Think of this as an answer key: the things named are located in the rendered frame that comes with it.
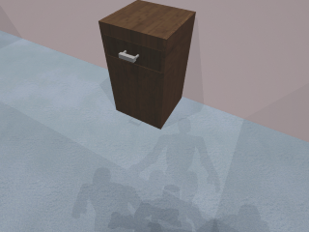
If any handle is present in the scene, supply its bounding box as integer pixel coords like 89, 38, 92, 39
118, 50, 139, 63

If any drawer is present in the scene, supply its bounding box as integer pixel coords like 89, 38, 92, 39
104, 34, 163, 73

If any cabinet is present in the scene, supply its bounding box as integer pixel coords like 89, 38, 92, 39
98, 0, 196, 130

